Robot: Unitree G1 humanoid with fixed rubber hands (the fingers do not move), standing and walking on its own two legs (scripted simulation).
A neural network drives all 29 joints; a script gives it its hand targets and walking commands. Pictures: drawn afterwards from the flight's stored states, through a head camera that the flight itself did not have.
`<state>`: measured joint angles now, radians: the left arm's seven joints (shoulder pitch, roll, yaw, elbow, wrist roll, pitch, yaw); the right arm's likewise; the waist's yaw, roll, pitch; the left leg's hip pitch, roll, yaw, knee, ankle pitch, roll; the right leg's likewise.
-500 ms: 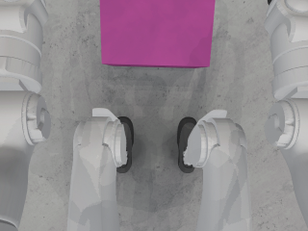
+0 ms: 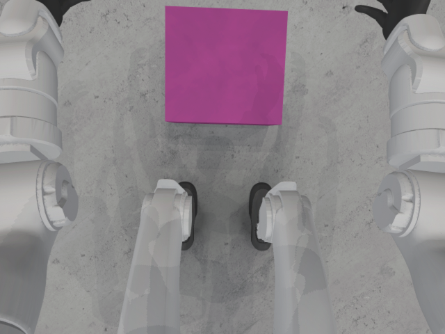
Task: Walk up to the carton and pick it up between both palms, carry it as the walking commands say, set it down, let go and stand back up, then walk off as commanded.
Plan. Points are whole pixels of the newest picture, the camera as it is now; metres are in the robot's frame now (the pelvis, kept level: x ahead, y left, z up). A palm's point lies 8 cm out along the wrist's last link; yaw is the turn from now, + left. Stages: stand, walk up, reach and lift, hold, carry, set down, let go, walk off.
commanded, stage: set down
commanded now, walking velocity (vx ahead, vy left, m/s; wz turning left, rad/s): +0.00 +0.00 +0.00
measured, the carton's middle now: (224, 74) +0.53 +0.01 -0.44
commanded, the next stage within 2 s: let go in 0.52 s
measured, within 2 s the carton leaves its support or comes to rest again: neither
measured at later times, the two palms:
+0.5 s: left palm out of the picture +0.54 +0.25 +0.05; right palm out of the picture +0.55 -0.21 +0.04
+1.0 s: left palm out of the picture +0.43 +0.26 +0.10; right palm out of the picture +0.44 -0.23 +0.09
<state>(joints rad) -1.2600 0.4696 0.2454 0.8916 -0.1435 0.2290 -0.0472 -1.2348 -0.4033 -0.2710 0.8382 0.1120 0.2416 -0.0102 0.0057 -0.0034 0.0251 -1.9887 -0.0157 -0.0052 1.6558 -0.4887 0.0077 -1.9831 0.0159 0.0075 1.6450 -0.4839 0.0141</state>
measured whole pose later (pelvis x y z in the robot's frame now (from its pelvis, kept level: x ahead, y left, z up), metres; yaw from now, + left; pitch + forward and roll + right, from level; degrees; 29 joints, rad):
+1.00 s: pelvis +0.07 -0.01 +0.20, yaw +2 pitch +35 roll +0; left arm -0.52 0.30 0.23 0.63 0.00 0.12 -0.10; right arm -0.48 -0.25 -0.19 0.58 0.00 0.14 0.05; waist 0.00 0.00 -0.08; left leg -1.13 -0.03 -0.04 0.80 -0.28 -0.01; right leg -1.13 0.01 0.02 0.81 -0.29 0.00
